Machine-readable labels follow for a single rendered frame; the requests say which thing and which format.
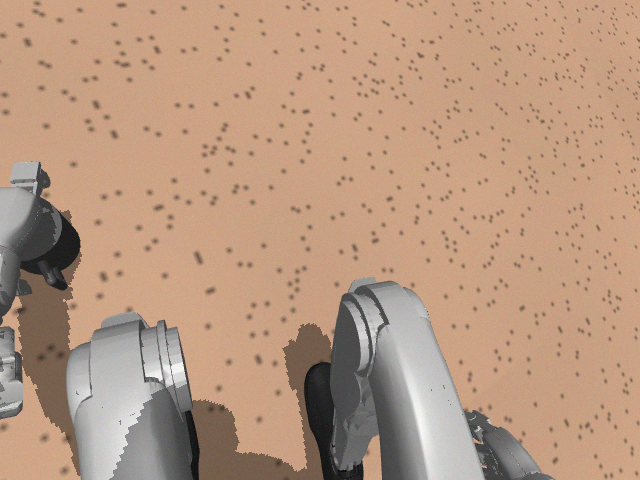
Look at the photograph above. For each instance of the mug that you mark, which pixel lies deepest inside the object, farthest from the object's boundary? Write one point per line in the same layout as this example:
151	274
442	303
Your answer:
52	248

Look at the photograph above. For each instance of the right robot hand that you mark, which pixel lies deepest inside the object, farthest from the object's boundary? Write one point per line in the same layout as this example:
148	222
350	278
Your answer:
504	456

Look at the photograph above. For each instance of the right robot foot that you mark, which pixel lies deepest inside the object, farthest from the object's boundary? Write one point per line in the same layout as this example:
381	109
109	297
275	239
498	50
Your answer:
320	411

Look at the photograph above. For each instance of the left robot arm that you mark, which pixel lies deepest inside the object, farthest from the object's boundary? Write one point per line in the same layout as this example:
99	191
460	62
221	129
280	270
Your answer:
11	382

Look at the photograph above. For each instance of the left robot hand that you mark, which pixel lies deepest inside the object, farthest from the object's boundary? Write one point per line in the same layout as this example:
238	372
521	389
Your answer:
21	211

